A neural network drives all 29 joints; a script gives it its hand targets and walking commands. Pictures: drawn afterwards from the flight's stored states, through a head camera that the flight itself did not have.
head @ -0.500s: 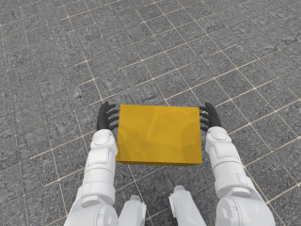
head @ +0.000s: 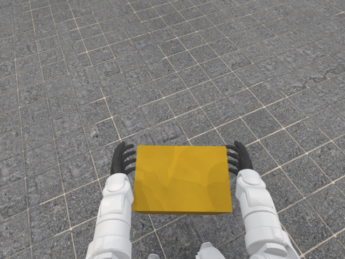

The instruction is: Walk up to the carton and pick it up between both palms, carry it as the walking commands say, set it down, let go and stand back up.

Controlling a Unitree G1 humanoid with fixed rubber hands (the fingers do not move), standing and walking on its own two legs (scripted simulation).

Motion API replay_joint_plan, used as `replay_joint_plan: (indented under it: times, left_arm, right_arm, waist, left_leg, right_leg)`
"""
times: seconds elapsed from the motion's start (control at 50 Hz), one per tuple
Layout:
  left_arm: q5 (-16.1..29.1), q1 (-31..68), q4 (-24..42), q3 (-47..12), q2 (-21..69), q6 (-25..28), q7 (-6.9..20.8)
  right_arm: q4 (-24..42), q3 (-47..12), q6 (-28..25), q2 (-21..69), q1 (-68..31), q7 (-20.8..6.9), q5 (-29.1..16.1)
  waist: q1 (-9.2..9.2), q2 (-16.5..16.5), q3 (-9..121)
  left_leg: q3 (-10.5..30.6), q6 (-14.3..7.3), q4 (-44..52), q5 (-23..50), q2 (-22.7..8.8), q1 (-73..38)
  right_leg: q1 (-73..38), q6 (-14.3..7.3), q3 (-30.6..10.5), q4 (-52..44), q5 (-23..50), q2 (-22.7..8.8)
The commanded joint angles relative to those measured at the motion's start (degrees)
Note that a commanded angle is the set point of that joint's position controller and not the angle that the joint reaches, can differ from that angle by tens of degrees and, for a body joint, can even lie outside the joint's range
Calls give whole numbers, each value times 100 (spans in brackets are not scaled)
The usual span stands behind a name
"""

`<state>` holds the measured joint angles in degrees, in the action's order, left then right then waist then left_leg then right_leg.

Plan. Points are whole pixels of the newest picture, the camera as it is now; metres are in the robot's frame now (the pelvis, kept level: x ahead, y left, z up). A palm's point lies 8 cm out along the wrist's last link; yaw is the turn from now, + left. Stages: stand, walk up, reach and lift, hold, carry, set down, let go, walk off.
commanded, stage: reach and lift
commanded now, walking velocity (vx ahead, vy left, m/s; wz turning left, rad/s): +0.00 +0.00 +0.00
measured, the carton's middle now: (180, 183) +0.34 -0.02 -0.13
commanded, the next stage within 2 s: none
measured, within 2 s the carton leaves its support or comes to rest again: neither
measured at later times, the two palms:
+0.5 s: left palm (107, 168) +0.33 +0.14 +0.04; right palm (252, 166) +0.31 -0.18 +0.03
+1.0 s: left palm (90, 165) +0.32 +0.15 +0.10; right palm (260, 154) +0.31 -0.17 +0.10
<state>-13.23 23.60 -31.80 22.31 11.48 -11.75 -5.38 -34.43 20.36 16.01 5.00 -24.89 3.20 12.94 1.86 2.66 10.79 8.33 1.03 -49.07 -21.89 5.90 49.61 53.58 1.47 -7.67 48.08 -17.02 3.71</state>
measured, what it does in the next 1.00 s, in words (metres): rises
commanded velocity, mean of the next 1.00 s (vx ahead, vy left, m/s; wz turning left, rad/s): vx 0.00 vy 0.00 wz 0.00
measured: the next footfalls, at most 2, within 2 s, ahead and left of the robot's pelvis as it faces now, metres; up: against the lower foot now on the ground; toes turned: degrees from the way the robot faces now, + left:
none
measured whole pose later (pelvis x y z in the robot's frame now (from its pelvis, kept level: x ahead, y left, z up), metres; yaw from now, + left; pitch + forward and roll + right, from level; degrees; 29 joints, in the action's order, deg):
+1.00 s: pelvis +0.02 +0.00 +0.06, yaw +0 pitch -2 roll +0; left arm -15.0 17.2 -20.0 16.5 9.2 -35.7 -1.5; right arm -16.9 16.8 38.3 9.3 -17.3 1.4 17.1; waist 1.8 1.7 3.3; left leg 9.3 0.2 -21.9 -13.0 3.0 6.4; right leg 10.1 0.5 -6.7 21.7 -9.2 2.2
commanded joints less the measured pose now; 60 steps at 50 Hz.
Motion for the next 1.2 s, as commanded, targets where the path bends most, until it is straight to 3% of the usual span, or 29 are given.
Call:
replay_joint_plan:
  times: [0.0,0.52,0.98,1.18]
  left_arm:
    - [462,2203,-779,-3298,5241,-291,1607]
    - [724,1846,-236,-3386,5452,-1223,1827]
    - [1254,2228,1030,-3956,5194,-2548,2050]
    - [1097,2379,1023,-3548,5006,-2886,2095]
  right_arm:
    - [54,-3220,-159,5387,-2759,-1679,-684]
    - [753,-3388,853,5519,-2221,-1879,-733]
    - [1652,-3759,2254,5802,-2173,-1863,-1193]
    - [1462,-3450,2628,5828,-2267,-1884,-1138]
  waist:
    - [85,-303,2726]
    - [111,-256,1361]
    - [17,-238,468]
    - [-141,-219,-63]
  left_leg:
    - [-341,21,905,1562,88,-721]
    - [-331,-47,2400,1723,-26,-2719]
    - [-320,-82,3279,1679,-125,-3962]
    - [-357,-119,3458,1383,-119,-4029]
  right_leg:
    - [-3192,-60,311,-544,1955,98]
    - [-4718,-21,442,-1985,1817,62]
    - [-5729,-27,529,-2804,1720,91]
    - [-5765,-22,501,-2944,1438,95]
